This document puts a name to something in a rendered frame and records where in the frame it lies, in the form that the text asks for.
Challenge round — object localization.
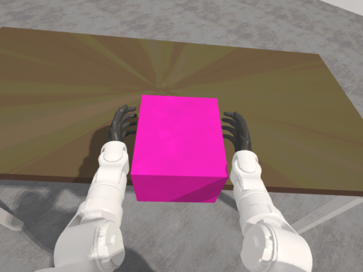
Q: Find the robot left upper arm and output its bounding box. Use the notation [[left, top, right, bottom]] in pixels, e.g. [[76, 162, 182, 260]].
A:
[[34, 219, 125, 272]]

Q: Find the robot right hand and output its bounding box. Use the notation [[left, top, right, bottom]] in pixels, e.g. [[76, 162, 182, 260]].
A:
[[221, 111, 252, 153]]

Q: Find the carton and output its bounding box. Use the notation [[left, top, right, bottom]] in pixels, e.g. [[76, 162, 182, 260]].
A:
[[130, 95, 229, 203]]

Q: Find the right robot forearm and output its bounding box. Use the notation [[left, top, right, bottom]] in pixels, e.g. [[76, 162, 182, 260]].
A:
[[230, 150, 313, 266]]

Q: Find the left robot forearm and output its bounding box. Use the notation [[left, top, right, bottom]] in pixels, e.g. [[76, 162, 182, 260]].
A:
[[54, 141, 129, 266]]

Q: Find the table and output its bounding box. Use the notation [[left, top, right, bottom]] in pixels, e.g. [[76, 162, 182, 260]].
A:
[[0, 27, 363, 234]]

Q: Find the robot right upper arm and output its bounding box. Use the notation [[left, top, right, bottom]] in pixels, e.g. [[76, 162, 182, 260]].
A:
[[240, 223, 312, 272]]

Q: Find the robot left hand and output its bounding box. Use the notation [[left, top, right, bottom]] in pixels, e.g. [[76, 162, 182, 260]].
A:
[[107, 104, 137, 142]]

